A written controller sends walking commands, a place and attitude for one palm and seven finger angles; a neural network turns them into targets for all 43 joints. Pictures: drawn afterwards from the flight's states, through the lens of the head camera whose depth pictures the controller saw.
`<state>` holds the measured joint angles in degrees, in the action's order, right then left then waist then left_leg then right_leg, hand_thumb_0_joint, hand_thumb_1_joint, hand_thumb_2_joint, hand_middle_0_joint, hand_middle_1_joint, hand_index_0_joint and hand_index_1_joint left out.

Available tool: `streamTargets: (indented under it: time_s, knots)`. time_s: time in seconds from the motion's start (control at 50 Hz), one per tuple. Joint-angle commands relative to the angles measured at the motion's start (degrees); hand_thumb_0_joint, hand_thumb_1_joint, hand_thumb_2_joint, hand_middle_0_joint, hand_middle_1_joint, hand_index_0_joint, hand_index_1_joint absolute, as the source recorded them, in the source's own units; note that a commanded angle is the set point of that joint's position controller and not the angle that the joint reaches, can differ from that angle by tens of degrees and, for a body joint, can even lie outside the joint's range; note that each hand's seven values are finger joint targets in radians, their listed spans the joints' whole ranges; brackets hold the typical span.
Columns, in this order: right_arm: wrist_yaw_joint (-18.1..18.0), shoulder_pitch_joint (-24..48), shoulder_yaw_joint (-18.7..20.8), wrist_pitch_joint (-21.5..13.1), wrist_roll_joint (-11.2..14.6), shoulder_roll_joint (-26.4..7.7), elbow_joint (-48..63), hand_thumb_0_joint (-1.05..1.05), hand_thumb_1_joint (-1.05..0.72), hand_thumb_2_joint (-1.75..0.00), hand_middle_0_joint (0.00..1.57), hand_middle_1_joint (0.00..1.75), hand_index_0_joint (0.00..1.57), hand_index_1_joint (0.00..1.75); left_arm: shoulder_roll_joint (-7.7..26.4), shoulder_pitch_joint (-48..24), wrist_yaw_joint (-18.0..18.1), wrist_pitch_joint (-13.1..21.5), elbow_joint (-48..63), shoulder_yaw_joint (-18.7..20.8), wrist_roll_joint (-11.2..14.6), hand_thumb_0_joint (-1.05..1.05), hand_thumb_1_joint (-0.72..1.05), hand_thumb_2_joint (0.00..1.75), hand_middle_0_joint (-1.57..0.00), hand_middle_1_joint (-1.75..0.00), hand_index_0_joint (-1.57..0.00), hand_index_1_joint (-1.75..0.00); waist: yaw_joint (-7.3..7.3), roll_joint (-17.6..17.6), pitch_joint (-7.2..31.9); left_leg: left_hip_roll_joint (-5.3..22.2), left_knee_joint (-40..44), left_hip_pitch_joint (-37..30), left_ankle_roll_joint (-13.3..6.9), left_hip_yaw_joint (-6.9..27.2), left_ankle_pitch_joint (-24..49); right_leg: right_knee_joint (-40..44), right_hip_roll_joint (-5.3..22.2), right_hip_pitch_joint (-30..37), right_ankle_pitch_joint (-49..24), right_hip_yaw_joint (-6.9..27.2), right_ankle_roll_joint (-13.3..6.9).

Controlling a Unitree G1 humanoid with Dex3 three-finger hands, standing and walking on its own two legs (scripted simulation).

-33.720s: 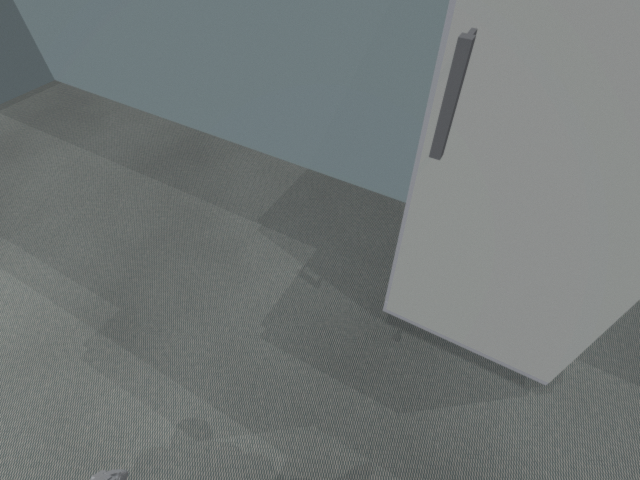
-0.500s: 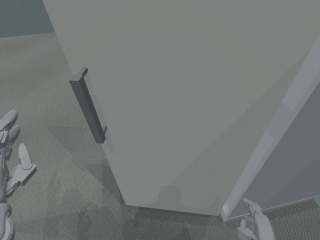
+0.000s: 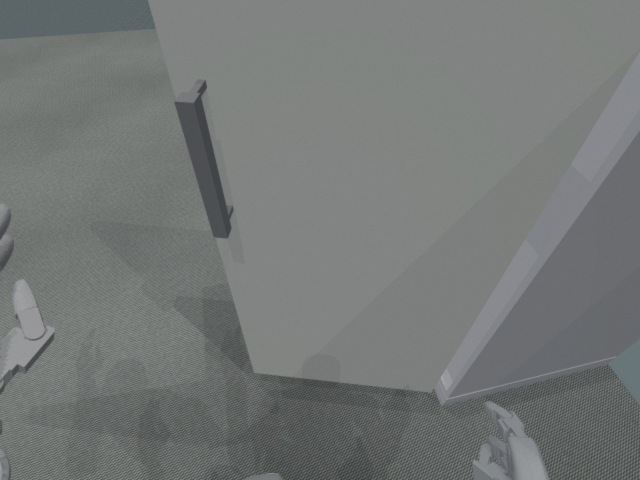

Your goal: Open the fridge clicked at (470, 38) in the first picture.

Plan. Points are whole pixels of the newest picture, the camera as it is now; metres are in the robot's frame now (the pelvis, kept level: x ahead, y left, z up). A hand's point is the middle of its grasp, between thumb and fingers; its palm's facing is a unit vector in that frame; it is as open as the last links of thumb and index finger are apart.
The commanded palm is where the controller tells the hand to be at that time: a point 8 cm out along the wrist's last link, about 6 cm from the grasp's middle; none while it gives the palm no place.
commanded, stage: step back with the hand held close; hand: left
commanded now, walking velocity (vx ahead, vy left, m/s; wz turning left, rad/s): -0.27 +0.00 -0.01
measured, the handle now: (212, 166) +0.48 +0.20 +0.13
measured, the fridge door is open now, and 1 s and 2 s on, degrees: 71 71 71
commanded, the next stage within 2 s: stop stepping back and stand still in 0.46 s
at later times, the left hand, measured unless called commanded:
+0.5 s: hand out of the picture +0.08 +0.28 +0.18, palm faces +0.56 -0.71 -0.43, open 7.4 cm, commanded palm +0.01 +0.31 +0.19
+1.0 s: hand out of the picture -0.05 +0.31 +0.20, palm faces +0.55 -0.76 -0.36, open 7.4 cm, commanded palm -0.10 +0.33 +0.19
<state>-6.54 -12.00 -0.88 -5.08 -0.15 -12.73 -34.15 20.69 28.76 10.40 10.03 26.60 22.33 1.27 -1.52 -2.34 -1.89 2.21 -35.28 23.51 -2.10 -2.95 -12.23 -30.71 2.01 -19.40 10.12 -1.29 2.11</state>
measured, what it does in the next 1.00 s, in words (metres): walks backwards: left foot, then right foot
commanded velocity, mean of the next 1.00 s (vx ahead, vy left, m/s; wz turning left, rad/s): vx -0.09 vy -0.02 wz -0.05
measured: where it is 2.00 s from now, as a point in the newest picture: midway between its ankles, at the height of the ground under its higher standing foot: outside the picture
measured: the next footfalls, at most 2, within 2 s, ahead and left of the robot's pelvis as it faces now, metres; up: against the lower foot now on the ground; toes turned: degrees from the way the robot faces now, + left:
left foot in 0.60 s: +0.05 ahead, +0.12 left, +0.00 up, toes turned +8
right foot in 0.84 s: -0.20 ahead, -0.10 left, +0.00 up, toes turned +2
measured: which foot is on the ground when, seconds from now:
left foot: down 0.00-0.50, up 0.52-0.58, down 0.60-0.82, up 0.84-1.00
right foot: down 0.00-0.58, up 0.60-0.82, down 0.84-1.00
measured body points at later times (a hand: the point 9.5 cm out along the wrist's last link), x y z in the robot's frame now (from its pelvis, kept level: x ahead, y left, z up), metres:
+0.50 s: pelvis -0.09 +0.00 -0.02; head -0.08 +0.01 +0.43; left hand +0.05 +0.31 +0.20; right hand +0.12 -0.22 -0.09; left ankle +0.08 +0.11 -0.71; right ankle +0.07 -0.14 -0.72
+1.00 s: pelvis -0.23 +0.02 +0.01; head -0.27 +0.03 +0.46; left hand -0.08 +0.35 +0.21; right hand -0.08 -0.21 -0.07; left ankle -0.22 +0.15 -0.68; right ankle -0.26 -0.07 -0.73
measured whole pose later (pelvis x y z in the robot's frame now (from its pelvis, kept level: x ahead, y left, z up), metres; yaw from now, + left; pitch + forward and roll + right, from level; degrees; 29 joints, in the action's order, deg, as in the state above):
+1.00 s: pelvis -0.23 +0.02 +0.01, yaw +1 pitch -1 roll +2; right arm -4.4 -14.8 -0.6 -4.9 0.4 -11.2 -39.7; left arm 23.9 26.4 9.9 8.3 25.1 23.7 3.6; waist -2.6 3.5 4.4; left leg 1.4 -48.4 23.7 0.9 -4.0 -21.1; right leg -28.9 -0.9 -10.0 18.3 1.5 -2.3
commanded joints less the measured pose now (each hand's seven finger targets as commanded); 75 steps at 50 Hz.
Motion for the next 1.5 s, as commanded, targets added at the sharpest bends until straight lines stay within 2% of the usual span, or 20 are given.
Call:
streamTargets:
  time_s: [0.0, 0.38, 0.46, 0.52, 0.54, 0.58, 0.64, 0.74, 0.78, 0.82, 0.98, 1.08, 1.18, 1.2, 1.24, 1.26, 1.4, 1.42, 1.44, 1.48]
  knots:
    - [-0.9, 6.0, 2.9, -4.1, -0.2, -7.5, 8.9, 0.0, -0.9, -0.9, 0.2, 0.3, 0.2, 0.3, 11.4, -3.6, 1.9, 4.9, 13.7, 7.8, -0.2, 0.0, 0.9, 0.9, -0.2, -0.3, -0.2, -0.3, 0.67, -2.2, 6.3, 4.3, 13.1, 5.9, -1.0, 7.4, -20.1, 3.4, 0.5, 6.8, 8.5, 4.4, -2.7]
    - [-0.5, 6.6, 3.9, -5.7, -1.0, -6.8, 8.3, 0.0, -0.9, -0.9, 0.2, 0.3, 0.2, 0.3, 12.9, -3.3, 1.0, 7.3, 16.8, 11.4, -0.2, 0.0, 0.9, 0.9, -0.2, -0.3, -0.2, -0.3, 0.36, -3.7, 7.3, 5.6, 10.9, 13.1, -1.7, 8.8, -28.1, -6.0, -1.7, 4.9, 12.4, 8.0, -4.3]
    - [0.4, 4.3, 4.3, -4.5, -1.3, -5.7, 5.1, 0.0, -0.9, -0.9, 0.2, 0.3, 0.2, 0.3, 15.1, -3.8, 1.1, 7.2, 18.2, 12.4, 0.7, 0.0, 0.9, 0.9, -0.2, -0.3, -0.2, -0.3, 1.22, 9.6, 6.9, -1.8, -17.7, -7.4, 3.6, 2.2, -16.9, 14.5, 10.6, -22.5, 28.8, 24.3, -10.7]
    - [1.4, 3.5, 2.8, -2.6, -1.5, -4.3, 3.7, 0.0, -0.9, -0.9, 0.2, 0.3, 0.2, 0.3, 14.2, -8.4, 1.5, 5.5, 17.9, 9.9, 0.7, 0.0, 0.9, 0.9, -0.2, -0.3, -0.2, -0.3, 2.42, 18.3, 5.9, -0.8, -23.6, -18.3, 2.7, 4.1, -15.3, 16.8, 12.9, -30.9, 24.6, 17.5, -8.1]
    - [1.0, 3.1, 2.4, -2.4, -1.2, -5.1, 4.3, 0.0, -0.9, -0.9, 0.2, 0.3, 0.2, 0.3, 13.1, -10.8, 1.5, 5.0, 17.6, 8.5, 0.7, 0.0, 0.9, 0.9, -0.2, -0.3, -0.2, -0.3, 3.24, 13.9, 2.9, 0.5, -10.6, -16.4, 1.7, 6.1, -17.8, 11.1, 9.0, -29.1, 24.4, 12.7, -5.3]
    - [-0.7, 6.2, 3.0, -4.0, -1.3, -10.5, 6.6, 0.0, -0.9, -0.9, 0.2, 0.3, 0.2, 0.3, 11.0, -15.5, 1.3, 4.7, 17.2, 8.9, 0.3, 0.0, 0.9, 0.9, -0.2, -0.3, -0.2, -0.3, 3.3, -24.5, 0.8, 20.0, 29.0, 13.3, -7.6, 30.6, -40.5, -40.3, -8.9, -10.4, 21.6, -0.6, 0.8]
    - [2.4, 7.8, 5.7, -5.4, 0.0, -8.4, 5.8, 0.0, -0.9, -0.9, 0.2, 0.3, 0.2, 0.3, 11.8, -12.9, -0.7, 4.0, 13.7, 8.1, 0.3, 0.0, 0.9, 0.9, -0.2, -0.3, -0.2, -0.3, 0.67, -11.1, 5.4, 13.6, 24.1, 15.1, -2.4, 14.4, -32.1, -57.0, -9.9, -3.0, 17.0, 0.5, 0.4]
    - [3.6, 8.5, 3.2, -5.2, -0.6, -4.4, 7.3, 0.0, -0.9, -0.9, 0.2, 0.3, 0.2, 0.3, 12.5, -1.7, 0.0, 1.6, 23.5, 7.5, 3.7, 0.0, 0.9, 0.9, -0.2, -0.3, -0.2, -0.3, -0.16, -16.2, 10.6, 9.6, 28.3, 3.2, 7.2, 5.2, -27.1, -14.4, -10.2, 13.3, 26.1, -7.6, -4.8]
    - [3.4, 6.1, 3.5, -3.8, -1.0, -3.6, 7.4, 0.0, -0.9, -0.9, 0.2, 0.3, 0.2, 0.3, 14.6, -1.2, -0.1, 0.6, 22.9, 9.2, 3.3, 0.0, 0.9, 0.9, -0.2, -0.3, -0.2, -0.3, 0.13, -2.9, 7.9, 1.0, 4.4, 2.3, 9.4, -4.5, -17.1, 14.5, -1.4, 12.1, 25.9, 4.3, -10.5]
    - [2.8, 5.7, 2.8, -2.9, 0.0, -4.5, 6.1, 0.0, -0.9, -0.9, 0.2, 0.3, 0.2, 0.3, 20.1, -9.7, 0.5, 1.2, 26.7, 12.2, 3.7, 0.0, 0.9, 0.9, -0.2, -0.3, -0.2, -0.3, 2.25, 14.0, 1.7, -1.3, -35.3, 6.5, 5.7, 4.1, -8.7, 23.9, 17.9, -10.5, 17.2, 27.4, -17.9]
    - [0.1, 4.9, 2.5, -4.1, 0.4, -6.1, 4.3, 0.0, -0.9, -0.9, 0.2, 0.3, 0.2, 0.3, 10.6, -10.4, 0.9, 0.3, 3.0, 3.7, 1.4, 0.0, 0.9, 0.9, -0.2, -0.3, -0.2, -0.3, 2.16, 7.2, 2.7, -0.8, 8.0, -12.2, 0.9, -4.3, -10.9, 9.1, 6.4, 2.5, 13.3, 10.6, -8.5]
    - [0.7, 5.9, 3.0, -4.9, -0.2, -7.0, 6.6, 0.0, -0.9, -0.9, 0.2, 0.3, 0.2, 0.3, 16.1, -9.0, 0.2, 3.5, 18.0, 7.8, 1.2, 0.0, 0.9, 0.9, -0.2, -0.3, -0.2, -0.3, 2.79, -13.6, 0.3, 20.0, 26.0, -13.6, -9.3, 26.0, -21.3, -25.5, -0.9, -14.0, 17.7, 2.2, -2.1]
    - [1.7, 5.8, 3.2, -6.1, -0.2, -6.9, 6.2, 0.0, -0.9, -0.9, 0.2, 0.3, 0.2, 0.3, 15.5, -0.8, 0.9, 3.6, 16.5, 10.5, 0.8, 0.0, 0.9, 0.9, -0.2, -0.3, -0.2, -0.3, 0.66, -10.3, 1.6, 11.9, 18.3, 5.2, -2.9, 5.1, -27.1, -6.6, -2.7, 13.2, 14.0, -5.9, -3.1]
    - [1.6, 5.1, 3.6, -5.7, -0.3, -7.0, 6.7, 0.0, -0.9, -0.9, 0.2, 0.3, 0.2, 0.3, 14.9, 0.3, 1.2, 3.3, 14.7, 10.6, 0.6, 0.0, 0.9, 0.9, -0.2, -0.3, -0.2, -0.3, 0.06, -7.2, 2.8, 8.6, 10.0, 9.3, -1.5, 1.7, -28.7, -1.2, -3.3, 18.8, 15.9, -4.8, -4.3]
    - [1.6, 4.0, 4.2, -5.2, -0.1, -5.4, 7.2, 0.0, -0.9, -0.9, 0.2, 0.3, 0.2, 0.3, 16.9, -1.5, 1.4, 3.3, 12.5, 12.0, 0.7, 0.0, 0.9, 0.9, -0.2, -0.3, -0.2, -0.3, 0.46, 19.2, 2.9, -2.1, -23.0, 17.9, 1.8, -3.7, -21.3, 18.3, 16.4, 16.2, 27.4, 32.4, -14.6]
    - [1.9, 4.0, 3.8, -5.4, -0.7, -6.3, 6.5, 0.0, -0.9, -0.9, 0.2, 0.3, 0.2, 0.3, 16.4, -3.5, 1.6, 4.4, 11.6, 12.9, 1.2, 0.0, 0.9, 0.9, -0.2, -0.3, -0.2, -0.3, 1.15, 12.3, 3.3, 0.0, -30.5, 17.6, 2.4, 1.3, -17.7, 18.5, 19.6, 15.1, 16.7, 35.1, -17.3]
    - [1.2, 4.5, 2.7, -4.8, -0.5, -5.3, 3.8, 0.0, -0.9, -0.9, 0.2, 0.3, 0.2, 0.3, 11.6, -4.9, 0.8, 4.6, 9.9, 7.3, 1.4, 0.0, 0.9, 0.9, -0.2, -0.3, -0.2, -0.3, 2.68, 5.7, 2.1, -0.2, 3.0, -13.8, 1.3, -3.2, -8.4, 8.6, 8.0, -4.7, 20.1, 7.6, -8.4]
    - [1.0, 4.8, 3.0, -5.3, -0.6, -6.5, 4.2, 0.0, -0.9, -0.9, 0.2, 0.3, 0.2, 0.3, 11.5, -6.0, 0.6, 4.9, 11.6, 6.8, 1.5, 0.0, 0.9, 0.9, -0.2, -0.3, -0.2, -0.3, 2.63, -0.1, 1.0, 2.9, 9.7, -13.6, -0.5, 3.5, -13.4, 2.8, 5.2, -6.0, 21.1, 5.8, -6.5]
    - [7.6, -0.5, 6.9, -5.0, -1.8, -15.8, -8.8, 0.0, -0.9, -0.9, 0.2, 0.3, 0.2, 0.3, -2.0, -6.9, -8.0, -5.3, -33.1, -15.9, -4.5, 0.0, 0.9, 0.9, -0.2, -0.3, -0.2, -0.3, 7.38, -10.7, -1.9, 13.3, 6.9, -9.1, -5.2, 17.7, -0.6, -18.1, 2.5, -18.8, 14.1, -2.3, -2.5]
    - [6.8, -1.1, 6.0, 1.3, -2.4, -12.6, -3.3, 0.0, -0.9, -0.9, 0.2, 0.3, 0.2, 0.3, -3.9, -7.5, -9.2, -11.4, -33.8, -16.0, -3.7, 0.0, 0.9, 0.9, -0.2, -0.3, -0.2, -0.3, 5.24, -1.7, 2.3, 19.4, 17.6, 4.0, -11.0, 29.1, -10.8, -35.3, -0.4, -12.1, 23.7, 4.4, -1.3]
